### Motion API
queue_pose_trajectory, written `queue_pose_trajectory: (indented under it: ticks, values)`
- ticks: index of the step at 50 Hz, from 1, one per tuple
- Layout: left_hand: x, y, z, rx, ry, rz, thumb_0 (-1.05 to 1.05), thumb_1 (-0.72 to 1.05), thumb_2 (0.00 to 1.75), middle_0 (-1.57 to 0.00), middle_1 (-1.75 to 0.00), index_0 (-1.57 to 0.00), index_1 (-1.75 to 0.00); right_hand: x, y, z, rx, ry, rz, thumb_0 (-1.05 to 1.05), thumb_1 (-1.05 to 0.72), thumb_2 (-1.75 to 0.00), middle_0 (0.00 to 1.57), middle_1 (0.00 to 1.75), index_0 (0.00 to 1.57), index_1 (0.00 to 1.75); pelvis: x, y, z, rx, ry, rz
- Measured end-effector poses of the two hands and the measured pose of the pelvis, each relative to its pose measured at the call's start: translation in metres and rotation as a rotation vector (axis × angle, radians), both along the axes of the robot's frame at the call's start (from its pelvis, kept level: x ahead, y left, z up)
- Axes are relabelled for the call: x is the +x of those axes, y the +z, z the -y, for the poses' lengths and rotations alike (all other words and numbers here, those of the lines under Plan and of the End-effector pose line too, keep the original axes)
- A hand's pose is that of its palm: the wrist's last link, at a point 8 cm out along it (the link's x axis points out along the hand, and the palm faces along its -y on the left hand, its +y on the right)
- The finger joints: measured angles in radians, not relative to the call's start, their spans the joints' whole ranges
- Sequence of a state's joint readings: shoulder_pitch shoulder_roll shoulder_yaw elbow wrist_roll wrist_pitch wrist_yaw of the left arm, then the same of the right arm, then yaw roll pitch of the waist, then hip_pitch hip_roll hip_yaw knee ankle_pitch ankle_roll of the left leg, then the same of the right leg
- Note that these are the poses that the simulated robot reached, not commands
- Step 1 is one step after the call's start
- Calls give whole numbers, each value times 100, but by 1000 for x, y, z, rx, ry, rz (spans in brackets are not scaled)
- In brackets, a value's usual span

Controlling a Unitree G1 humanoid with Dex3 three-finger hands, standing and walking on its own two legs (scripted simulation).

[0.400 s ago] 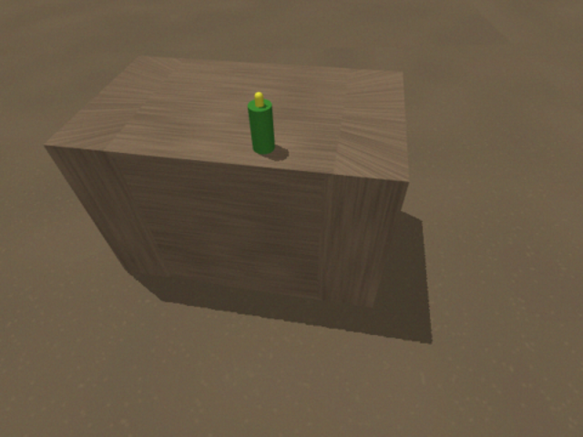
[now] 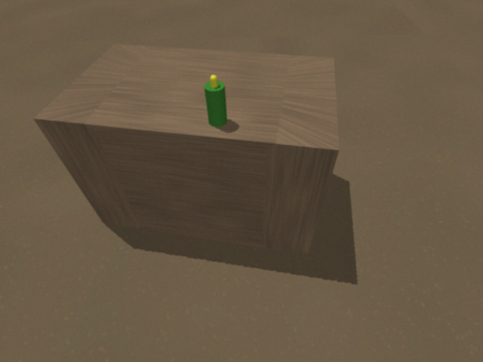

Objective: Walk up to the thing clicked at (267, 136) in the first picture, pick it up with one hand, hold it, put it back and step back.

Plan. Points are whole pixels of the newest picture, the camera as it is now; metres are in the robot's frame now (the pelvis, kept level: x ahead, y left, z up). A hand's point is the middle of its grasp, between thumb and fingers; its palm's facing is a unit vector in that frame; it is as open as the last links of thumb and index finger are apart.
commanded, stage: stand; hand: left
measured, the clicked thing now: (215, 99) +0.86 +0.12 -0.05
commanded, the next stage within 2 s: walk up in 0.72 s
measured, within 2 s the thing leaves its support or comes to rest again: neither
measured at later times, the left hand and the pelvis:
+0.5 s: hand out of the picture +0.08 +0.25 -0.15, palm faces -0.02 -0.94 -0.34, open 7.3 cm; pelvis +0.01 +0.00 +0.00, yaw +0 degrees
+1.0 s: hand out of the picture +0.09 +0.29 -0.17, palm faces -0.06 -0.94 -0.35, open 7.3 cm; pelvis +0.06 +0.02 -0.01, yaw -2 degrees
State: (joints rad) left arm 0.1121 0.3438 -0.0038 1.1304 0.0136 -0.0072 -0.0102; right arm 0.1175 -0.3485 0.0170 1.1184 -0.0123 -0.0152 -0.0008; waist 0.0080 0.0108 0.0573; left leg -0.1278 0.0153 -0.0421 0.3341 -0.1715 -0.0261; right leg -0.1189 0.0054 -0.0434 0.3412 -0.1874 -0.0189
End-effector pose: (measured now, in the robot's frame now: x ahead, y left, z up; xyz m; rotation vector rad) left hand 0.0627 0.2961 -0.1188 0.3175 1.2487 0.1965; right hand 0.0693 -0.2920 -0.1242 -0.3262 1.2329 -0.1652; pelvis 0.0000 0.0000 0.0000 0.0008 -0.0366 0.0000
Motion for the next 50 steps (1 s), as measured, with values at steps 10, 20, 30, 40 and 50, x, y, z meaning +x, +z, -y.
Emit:
queue_pose_trajectory:
  ticks: [10,20,30,40,50]
  values:
    - [5,0,0,0,1,1,0,91,90,-20,-30,-20,-30,3,0,0,-1,2,-5,1,-90,-90,20,30,20,30,3,0,0,1,1,-2]
    - [10,1,-1,2,5,5,0,91,90,-20,-30,-20,-30,10,0,0,-1,3,2,0,-90,-90,20,30,20,30,7,0,0,0,1,-2]
    - [13,2,-1,3,5,11,0,91,90,-20,-30,-20,-30,14,1,0,-3,5,8,0,-90,-90,20,30,20,30,10,1,0,0,2,-2]
    - [14,1,-7,-8,1,29,0,91,90,-20,-30,-20,-30,16,4,5,-6,2,40,1,-90,-90,20,30,21,30,19,-3,-2,2,-16,-7]
    - [27,-12,-42,11,-12,-65,0,91,90,-20,-30,-20,-30,30,14,10,-78,-35,65,1,-90,-90,20,30,20,30,62,-14,-21,7,-42,-17]
